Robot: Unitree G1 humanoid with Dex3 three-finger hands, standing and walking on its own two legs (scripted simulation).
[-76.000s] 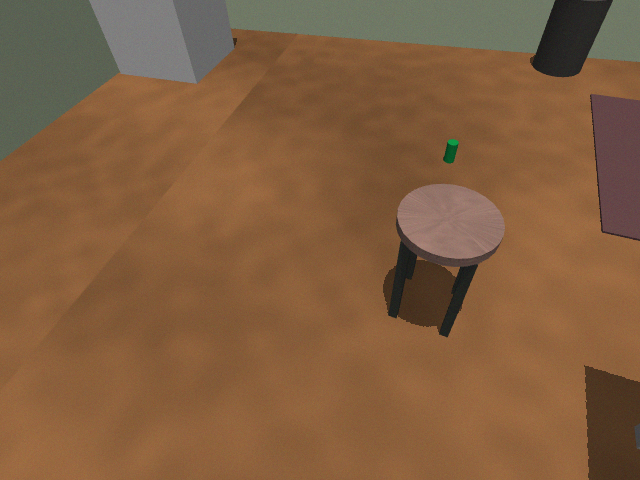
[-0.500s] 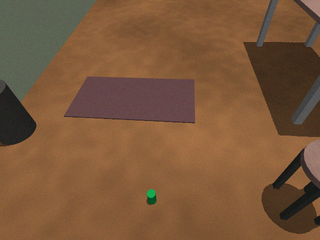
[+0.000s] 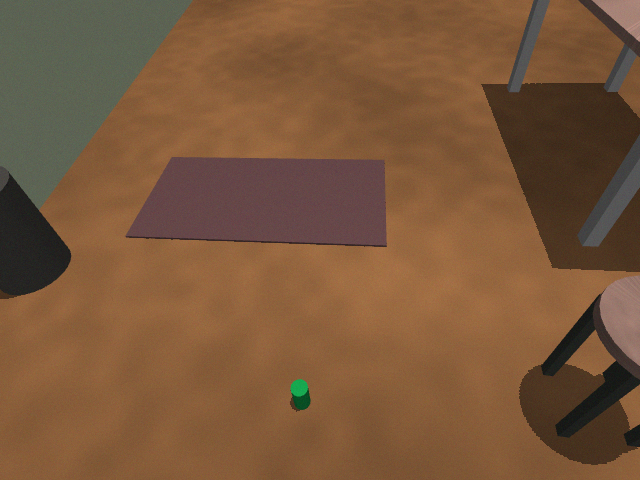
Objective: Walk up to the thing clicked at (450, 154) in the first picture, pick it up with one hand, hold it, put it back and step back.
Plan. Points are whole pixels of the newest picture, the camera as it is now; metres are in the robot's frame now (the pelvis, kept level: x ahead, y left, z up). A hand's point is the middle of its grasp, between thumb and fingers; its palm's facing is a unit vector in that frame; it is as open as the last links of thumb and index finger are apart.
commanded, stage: stand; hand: left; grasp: from above
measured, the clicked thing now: (300, 394) +0.51 +0.16 -0.73
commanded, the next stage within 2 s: step back in 1.34 s
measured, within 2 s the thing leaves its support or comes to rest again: neither
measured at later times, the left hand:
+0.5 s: hand out of the picture +0.08 +0.23 -0.16, palm faces +0.02 -0.94 -0.33, open 7.3 cm
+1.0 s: hand out of the picture +0.09 +0.23 -0.15, palm faces +0.01 -0.94 -0.34, open 7.3 cm
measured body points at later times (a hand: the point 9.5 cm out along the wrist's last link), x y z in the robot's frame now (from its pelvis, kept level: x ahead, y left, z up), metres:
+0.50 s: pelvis +0.01 -0.01 +0.00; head +0.01 -0.02 +0.45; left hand +0.08 +0.28 -0.13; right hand +0.08 -0.30 -0.14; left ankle +0.01 +0.12 -0.75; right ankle +0.00 -0.13 -0.75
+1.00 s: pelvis +0.01 -0.02 +0.00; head +0.02 -0.02 +0.45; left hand +0.09 +0.28 -0.13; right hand +0.08 -0.31 -0.14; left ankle +0.01 +0.12 -0.75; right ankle +0.00 -0.13 -0.75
